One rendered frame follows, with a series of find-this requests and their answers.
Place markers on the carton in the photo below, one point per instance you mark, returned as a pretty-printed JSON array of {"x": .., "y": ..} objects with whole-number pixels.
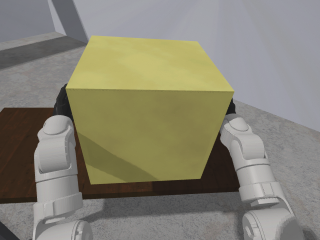
[{"x": 146, "y": 109}]

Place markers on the left robot hand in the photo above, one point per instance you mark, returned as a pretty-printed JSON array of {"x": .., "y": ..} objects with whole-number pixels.
[{"x": 62, "y": 105}]

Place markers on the left robot forearm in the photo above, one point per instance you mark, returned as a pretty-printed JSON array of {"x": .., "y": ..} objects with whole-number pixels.
[{"x": 55, "y": 166}]

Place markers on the right robot hand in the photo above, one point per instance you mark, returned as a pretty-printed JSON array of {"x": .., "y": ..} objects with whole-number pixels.
[{"x": 231, "y": 108}]

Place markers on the table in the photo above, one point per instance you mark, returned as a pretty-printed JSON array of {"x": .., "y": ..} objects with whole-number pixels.
[{"x": 19, "y": 127}]

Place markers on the right robot forearm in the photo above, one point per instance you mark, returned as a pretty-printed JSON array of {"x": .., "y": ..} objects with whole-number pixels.
[{"x": 258, "y": 185}]

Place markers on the robot right upper arm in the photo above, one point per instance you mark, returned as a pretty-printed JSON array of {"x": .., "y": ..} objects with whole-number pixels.
[{"x": 270, "y": 224}]

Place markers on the robot left upper arm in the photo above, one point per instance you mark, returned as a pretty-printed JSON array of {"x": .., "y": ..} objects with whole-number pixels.
[{"x": 73, "y": 230}]

